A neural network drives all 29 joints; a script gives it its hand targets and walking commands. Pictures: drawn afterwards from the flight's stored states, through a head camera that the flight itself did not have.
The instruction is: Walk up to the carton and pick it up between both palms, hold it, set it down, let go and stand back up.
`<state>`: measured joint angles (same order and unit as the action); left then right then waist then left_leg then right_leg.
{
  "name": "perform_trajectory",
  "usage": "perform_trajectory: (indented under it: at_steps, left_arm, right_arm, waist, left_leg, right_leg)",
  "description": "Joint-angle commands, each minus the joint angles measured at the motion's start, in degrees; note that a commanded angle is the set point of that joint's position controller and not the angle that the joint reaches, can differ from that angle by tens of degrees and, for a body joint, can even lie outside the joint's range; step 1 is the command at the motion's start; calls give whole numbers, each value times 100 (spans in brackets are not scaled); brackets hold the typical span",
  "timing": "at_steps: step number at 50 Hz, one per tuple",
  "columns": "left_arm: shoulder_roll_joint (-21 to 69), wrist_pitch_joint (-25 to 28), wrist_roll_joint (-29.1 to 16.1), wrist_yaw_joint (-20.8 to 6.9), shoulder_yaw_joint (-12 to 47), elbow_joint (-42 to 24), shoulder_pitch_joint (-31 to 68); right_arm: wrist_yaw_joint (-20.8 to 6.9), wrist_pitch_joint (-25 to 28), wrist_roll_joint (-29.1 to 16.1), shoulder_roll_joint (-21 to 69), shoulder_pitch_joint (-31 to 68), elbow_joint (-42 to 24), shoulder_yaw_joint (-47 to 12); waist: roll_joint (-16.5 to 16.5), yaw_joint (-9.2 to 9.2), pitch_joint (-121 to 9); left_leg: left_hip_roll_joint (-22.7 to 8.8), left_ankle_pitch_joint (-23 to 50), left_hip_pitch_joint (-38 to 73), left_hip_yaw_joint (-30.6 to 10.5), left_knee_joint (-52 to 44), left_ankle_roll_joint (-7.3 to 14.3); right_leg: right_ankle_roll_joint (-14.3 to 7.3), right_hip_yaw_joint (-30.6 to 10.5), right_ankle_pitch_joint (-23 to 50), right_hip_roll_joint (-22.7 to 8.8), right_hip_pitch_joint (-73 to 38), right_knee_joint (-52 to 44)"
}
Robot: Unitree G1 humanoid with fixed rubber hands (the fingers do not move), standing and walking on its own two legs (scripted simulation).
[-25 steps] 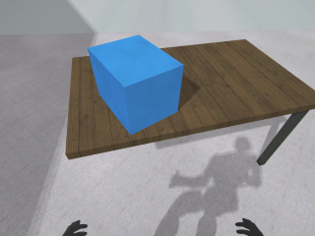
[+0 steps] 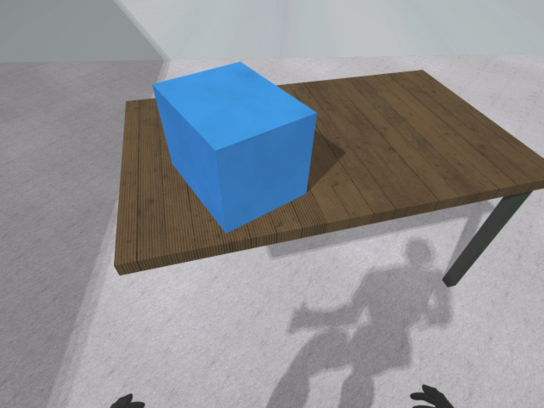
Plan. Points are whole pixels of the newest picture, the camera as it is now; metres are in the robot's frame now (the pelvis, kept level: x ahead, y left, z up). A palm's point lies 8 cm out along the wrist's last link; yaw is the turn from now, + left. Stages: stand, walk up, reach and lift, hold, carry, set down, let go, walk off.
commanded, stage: stand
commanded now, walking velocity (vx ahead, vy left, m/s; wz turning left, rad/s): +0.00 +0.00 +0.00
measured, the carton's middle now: (233, 142) +0.73 +0.09 +0.00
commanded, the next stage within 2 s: none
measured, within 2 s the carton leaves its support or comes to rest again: neither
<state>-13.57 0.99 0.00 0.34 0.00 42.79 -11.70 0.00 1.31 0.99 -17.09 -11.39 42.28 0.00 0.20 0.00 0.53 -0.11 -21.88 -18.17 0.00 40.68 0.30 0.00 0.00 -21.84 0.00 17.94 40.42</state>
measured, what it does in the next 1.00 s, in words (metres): stands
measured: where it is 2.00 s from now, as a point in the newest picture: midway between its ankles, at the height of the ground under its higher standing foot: outside the picture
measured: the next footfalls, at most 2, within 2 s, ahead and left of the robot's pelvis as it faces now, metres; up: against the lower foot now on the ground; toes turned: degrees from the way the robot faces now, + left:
none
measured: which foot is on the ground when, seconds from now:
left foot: down 0.00-1.00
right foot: down 0.00-1.00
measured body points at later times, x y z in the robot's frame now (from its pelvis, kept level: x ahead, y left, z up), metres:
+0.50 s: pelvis -0.02 +0.00 +0.00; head -0.02 +0.00 +0.45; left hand +0.10 +0.25 -0.12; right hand +0.10 -0.27 -0.11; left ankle +0.00 +0.12 -0.72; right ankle +0.00 -0.12 -0.72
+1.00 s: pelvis -0.03 -0.01 +0.00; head -0.03 -0.01 +0.45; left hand +0.06 +0.26 -0.13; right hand +0.07 -0.28 -0.12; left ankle +0.00 +0.12 -0.72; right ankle +0.00 -0.12 -0.72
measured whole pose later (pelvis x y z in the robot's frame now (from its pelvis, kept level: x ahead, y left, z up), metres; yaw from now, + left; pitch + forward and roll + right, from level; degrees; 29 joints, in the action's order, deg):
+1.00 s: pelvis -0.03 -0.01 +0.00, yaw +0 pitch -2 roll +0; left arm -14.4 1.3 0.0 0.2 0.0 54.6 -10.8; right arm 0.0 1.5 1.0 -17.8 -9.2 54.6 0.0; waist 0.2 0.0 1.2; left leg -0.1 -17.9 -17.8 0.0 37.8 0.2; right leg -0.1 0.0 -18.3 0.0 17.9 38.4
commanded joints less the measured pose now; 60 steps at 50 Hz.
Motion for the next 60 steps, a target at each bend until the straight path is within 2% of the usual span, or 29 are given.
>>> perform_trajectory:
  at_steps: [1,3,7,9,11,12,13,17,18,21,25,28,29,30,31,32,33,34,39,41,45,48,51,52,54,55,56,58,60]
  left_arm:
    - [-1502,261,135,38,-538,-485,490]
    - [-1516,271,115,43,-541,-393,499]
    - [-1467,252,106,45,-512,-315,382]
    - [-1637,232,108,47,-579,-256,461]
    - [-1559,220,172,50,-521,-188,485]
    - [-1527,219,78,37,-542,-218,421]
    - [-1539,217,128,23,-520,-169,456]
    - [-1580,255,121,36,-507,-102,475]
    - [-1576,260,108,18,-480,-8,437]
    - [-1574,268,127,9,-476,103,417]
    - [-1680,253,90,34,-491,169,455]
    - [-1639,205,137,22,-473,329,403]
    - [-1594,192,144,22,-463,356,556]
    - [-1688,212,169,45,-511,322,592]
    - [-1655,197,109,29,-481,355,533]
    - [-1565,234,78,25,-450,378,459]
    - [-1571,221,144,23,-423,433,544]
    - [-1680,258,129,24,-454,412,617]
    - [-1665,246,71,21,-449,647,510]
    - [-1601,254,44,14,-408,670,484]
    - [-1619,220,89,3,-434,773,589]
    - [-1717,209,123,16,-421,901,554]
    - [-1623,251,113,33,-420,901,609]
    - [-1659,237,100,15,-385,983,579]
    - [-1655,259,80,19,-370,1033,628]
    - [-1549,242,92,25,-361,1098,600]
    - [-1608,208,109,28,-360,1069,759]
    - [-1674,209,119,29,-394,1231,581]
    - [-1617,210,72,18,-377,1220,682]
  right_arm:
    - [95,231,75,-1222,320,-303,419]
    - [105,250,94,-1191,316,-280,392]
    - [87,237,89,-1260,476,-224,385]
    - [91,226,67,-1302,340,-159,396]
    - [96,225,50,-1238,416,-84,363]
    - [91,238,101,-1346,408,-95,393]
    - [70,230,63,-1309,359,-34,412]
    - [77,246,8,-1250,377,50,358]
    - [70,265,61,-1313,371,138,366]
    - [79,249,60,-1266,391,136,359]
    - [78,207,31,-1384,394,320,332]
    - [75,202,33,-1355,541,388,399]
    - [91,202,63,-1342,534,352,365]
    - [77,172,40,-1336,487,423,391]
    - [81,179,29,-1282,439,539,337]
    - [73,195,6,-1252,412,528,311]
    - [79,198,1,-1316,563,513,366]
    - [71,189,38,-1324,388,604,309]
    - [69,206,-27,-1274,481,714,281]
    - [62,242,-15,-1279,482,820,284]
    - [77,178,28,-1358,621,867,302]
    - [58,167,-58,-1332,563,1031,301]
    - [73,173,-32,-1360,570,1111,290]
    - [70,184,-13,-1278,588,1142,268]
    - [64,175,-28,-1319,477,1184,270]
    - [76,185,-26,-1349,673,1196,300]
    - [73,186,5,-1346,674,1156,320]
    - [56,161,7,-1379,583,1323,270]
    - [64,176,-26,-1208,547,1352,213]
  waist:
    - [-72,-40,-22]
    - [-146,29,-237]
    - [28,-70,70]
    - [27,29,-58]
    - [-240,25,185]
    - [-39,-70,205]
    - [99,5,95]
    - [-168,-4,210]
    - [86,-28,112]
    - [-174,-6,141]
    - [45,-27,267]
    - [-111,-7,352]
    - [50,4,483]
    - [-391,73,509]
    - [-305,-60,435]
    - [-53,-22,336]
    - [-32,32,412]
    - [-312,38,362]
    - [110,19,291]
    - [-205,-44,233]
    - [62,33,211]
    - [-402,62,358]
    - [-128,103,62]
    - [-35,56,49]
    - [-382,73,33]
    - [-173,53,13]
    - [-432,106,68]
    - [40,52,185]
    - [-238,60,-159]
  left_leg:
    - [-485,1416,99,-561,-734,400]
    - [-540,1427,212,-586,-669,489]
    - [-578,1258,-30,-660,-851,529]
    - [-519,1275,111,-566,-812,484]
    - [-529,959,-3,-647,-919,474]
    - [-552,871,-51,-679,-983,514]
    - [-524,812,-4,-648,-989,472]
    - [-577,982,100,-743,-1032,488]
    - [-566,1009,51,-744,-1052,493]
    - [-505,959,115,-603,-960,435]
    - [-539,1191,66,-732,-1165,455]
    - [-471,693,48,-697,-1201,403]
    - [-507,660,-85,-658,-1196,409]
    - [-450,622,-27,-682,-1233,391]
    - [-489,574,-38,-718,-1211,445]
    - [-506,717,185,-636,-1262,423]
    - [-509,558,127,-641,-1224,399]
    - [-484,582,41,-713,-1278,391]
    - [-606,921,154,-800,-1400,442]
    - [-600,1113,187,-818,-1365,455]
    - [-561,690,149,-729,-1473,380]
    - [-539,855,224,-671,-1412,347]
    - [-497,978,481,-647,-1401,350]
    - [-532,1099,465,-626,-1335,315]
    - [-533,1220,497,-676,-1526,335]
    - [-528,924,490,-600,-1462,320]
    - [-527,852,430,-675,-1580,287]
    - [-569,889,479,-655,-1674,319]
    - [-584,834,448,-683,-1615,312]
  right_leg:
    - [-460,-644,1412,-466,-14,-846]
    - [-513,-661,1287,-502,-6,-779]
    - [-485,-665,1265,-509,-48,-869]
    - [-490,-723,1205,-548,15,-836]
    - [-511,-739,993,-487,101,-989]
    - [-513,-762,865,-507,124,-941]
    - [-476,-660,782,-424,42,-902]
    - [-486,-859,881,-502,193,-1049]
    - [-471,-765,909,-522,11,-1004]
    - [-458,-812,864,-538,95,-1128]
    - [-464,-781,975,-478,81,-1073]
    - [-458,-736,711,-448,135,-1276]
    - [-428,-849,607,-515,125,-1404]
    - [-424,-835,532,-499,218,-1390]
    - [-442,-820,497,-543,81,-1424]
    - [-451,-904,489,-557,129,-1385]
    - [-479,-934,516,-556,302,-1475]
    - [-420,-907,390,-580,90,-1452]
    - [-414,-766,816,-521,-37,-1414]
    - [-425,-796,968,-560,-95,-1369]
    - [-365,-777,680,-526,-32,-1457]
    - [-362,-898,773,-647,-17,-1738]
    - [-431,-1033,798,-731,-77,-1794]
    - [-358,-835,1014,-642,-203,-1700]
    - [-325,-855,982,-645,-260,-1731]
    - [-361,-927,925,-664,-199,-1859]
    - [-316,-754,781,-639,-212,-1853]
    - [-310,-867,579,-652,-108,-1890]
    - [-312,-832,511,-671,-348,-1876]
